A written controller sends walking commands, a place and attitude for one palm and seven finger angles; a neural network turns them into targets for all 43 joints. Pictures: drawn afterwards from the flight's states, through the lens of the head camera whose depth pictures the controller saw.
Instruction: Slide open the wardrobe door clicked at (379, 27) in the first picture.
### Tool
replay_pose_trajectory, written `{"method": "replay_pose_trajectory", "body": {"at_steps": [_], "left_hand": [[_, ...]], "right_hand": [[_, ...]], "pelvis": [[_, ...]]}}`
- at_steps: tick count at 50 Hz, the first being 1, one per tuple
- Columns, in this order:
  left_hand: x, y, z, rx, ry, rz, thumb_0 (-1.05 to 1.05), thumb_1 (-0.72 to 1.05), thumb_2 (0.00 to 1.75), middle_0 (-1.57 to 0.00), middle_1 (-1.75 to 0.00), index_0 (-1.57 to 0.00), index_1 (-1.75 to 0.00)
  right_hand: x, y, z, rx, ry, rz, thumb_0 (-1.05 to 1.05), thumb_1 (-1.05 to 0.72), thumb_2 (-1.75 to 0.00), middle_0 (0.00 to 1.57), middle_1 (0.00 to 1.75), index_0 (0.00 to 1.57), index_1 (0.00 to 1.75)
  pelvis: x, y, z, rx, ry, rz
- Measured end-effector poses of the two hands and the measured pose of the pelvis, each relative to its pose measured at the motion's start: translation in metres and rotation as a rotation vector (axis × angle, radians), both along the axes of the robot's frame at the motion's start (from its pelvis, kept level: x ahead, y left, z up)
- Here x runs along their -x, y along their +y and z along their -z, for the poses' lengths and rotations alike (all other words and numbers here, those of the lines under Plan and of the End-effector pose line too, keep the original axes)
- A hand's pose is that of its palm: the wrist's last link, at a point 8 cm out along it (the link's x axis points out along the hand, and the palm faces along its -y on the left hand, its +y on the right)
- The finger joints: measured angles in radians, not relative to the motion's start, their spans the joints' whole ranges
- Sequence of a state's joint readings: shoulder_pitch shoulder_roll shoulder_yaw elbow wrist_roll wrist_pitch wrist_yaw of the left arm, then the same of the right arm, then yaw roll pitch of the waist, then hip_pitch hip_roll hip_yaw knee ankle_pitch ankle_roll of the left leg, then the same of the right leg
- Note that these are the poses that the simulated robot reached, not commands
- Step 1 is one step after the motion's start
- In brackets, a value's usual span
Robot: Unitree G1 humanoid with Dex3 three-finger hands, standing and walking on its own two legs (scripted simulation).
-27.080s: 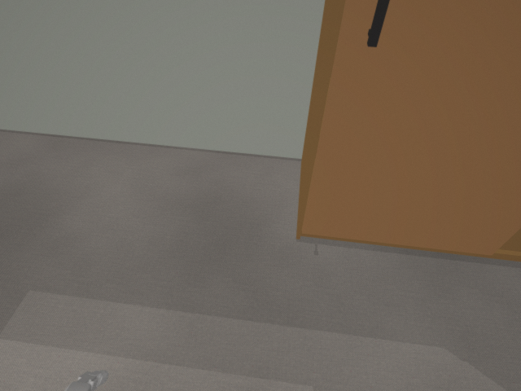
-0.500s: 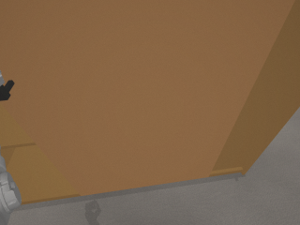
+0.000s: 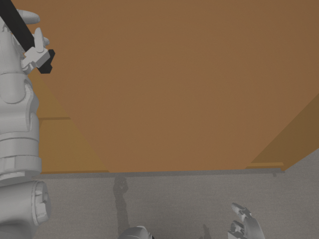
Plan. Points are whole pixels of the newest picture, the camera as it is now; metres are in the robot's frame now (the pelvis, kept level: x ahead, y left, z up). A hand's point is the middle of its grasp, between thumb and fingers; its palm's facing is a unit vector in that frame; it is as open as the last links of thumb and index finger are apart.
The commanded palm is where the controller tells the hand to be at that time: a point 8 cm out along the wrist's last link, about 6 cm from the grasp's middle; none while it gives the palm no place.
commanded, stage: stop walking and hold the door there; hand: left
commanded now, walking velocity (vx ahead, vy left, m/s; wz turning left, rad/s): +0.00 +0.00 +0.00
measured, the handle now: (22, 20) +0.46 +0.30 +0.27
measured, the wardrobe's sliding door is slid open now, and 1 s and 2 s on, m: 0.56 0.56 0.56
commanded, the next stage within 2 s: loosen the grip on the handle in 0.72 s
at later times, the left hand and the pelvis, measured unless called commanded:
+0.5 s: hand (43, 52) +0.42 +0.27 +0.23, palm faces +0.35 -0.92 -0.15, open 5.8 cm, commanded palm +0.39 +0.30 +0.21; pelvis -0.03 +0.03 +0.00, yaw -2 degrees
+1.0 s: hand (33, 45) +0.43 +0.29 +0.24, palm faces +0.39 -0.91 -0.14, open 7.5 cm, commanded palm +0.38 +0.31 +0.22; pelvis -0.03 +0.01 +0.01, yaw +0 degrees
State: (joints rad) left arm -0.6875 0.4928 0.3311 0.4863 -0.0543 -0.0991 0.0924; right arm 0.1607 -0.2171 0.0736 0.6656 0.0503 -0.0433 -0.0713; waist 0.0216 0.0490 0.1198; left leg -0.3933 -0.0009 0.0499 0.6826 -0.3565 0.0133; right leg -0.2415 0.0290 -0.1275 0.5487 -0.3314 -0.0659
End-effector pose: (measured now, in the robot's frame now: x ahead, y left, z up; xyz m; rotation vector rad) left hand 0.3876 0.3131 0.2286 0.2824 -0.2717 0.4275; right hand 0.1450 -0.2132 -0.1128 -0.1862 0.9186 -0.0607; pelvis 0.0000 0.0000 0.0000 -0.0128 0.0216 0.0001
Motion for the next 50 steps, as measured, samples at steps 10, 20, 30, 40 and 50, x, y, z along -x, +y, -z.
{"method": "replay_pose_trajectory", "body": {"at_steps": [10,20,30,40,50], "left_hand": [[-0.002,0.005,0.001,0.033,-0.031,0.108,-0.14,0.72,0.78,-0.46,-1.4,-0.37,-1.4],[0.001,0.001,0.001,0.058,-0.006,0.108,-0.1,0.76,0.78,-0.46,-1.4,-0.27,-1.4],[0.003,-0.001,-0.001,0.08,0.027,0.086,-0.08,0.77,0.78,-0.46,-1.4,-0.25,-1.4],[0.004,-0.001,-0.002,0.088,0.04,0.08,-0.08,0.77,0.78,-0.45,-1.4,-0.27,-1.4],[-0.003,0.015,-0.013,0.126,0.112,0.037,-0.05,0.38,0.69,-0.45,-1.4,-0.39,-1.4]], "right_hand": [[0.005,-0.014,-0.033,0.159,-0.045,0.072,0.01,-0.91,-0.89,0.21,0.3,0.21,0.3],[0.035,0.005,-0.026,0.098,-0.024,0.072,0.01,-0.91,-0.9,0.2,0.3,0.21,0.3],[0.074,-0.002,-0.014,0.099,0.057,0.124,0.01,-0.9,-0.89,0.21,0.3,0.21,0.3],[0.087,-0.027,-0.019,0.154,0.071,0.163,0.01,-0.91,-0.89,0.21,0.3,0.21,0.3],[0.097,-0.038,-0.038,0.167,-0.016,0.088,0.01,-0.9,-0.89,0.21,0.3,0.21,0.3]], "pelvis": [[-0.002,0.034,-0.005,-0.003,-0.019,0.01],[0.02,0.035,-0.005,0.019,-0.026,0.034],[0.027,0.03,-0.005,0.017,-0.015,0.032],[0.026,0.026,-0.005,0.016,-0.013,0.03],[0.032,0.009,-0.006,-0.001,0.001,0.005]]}}
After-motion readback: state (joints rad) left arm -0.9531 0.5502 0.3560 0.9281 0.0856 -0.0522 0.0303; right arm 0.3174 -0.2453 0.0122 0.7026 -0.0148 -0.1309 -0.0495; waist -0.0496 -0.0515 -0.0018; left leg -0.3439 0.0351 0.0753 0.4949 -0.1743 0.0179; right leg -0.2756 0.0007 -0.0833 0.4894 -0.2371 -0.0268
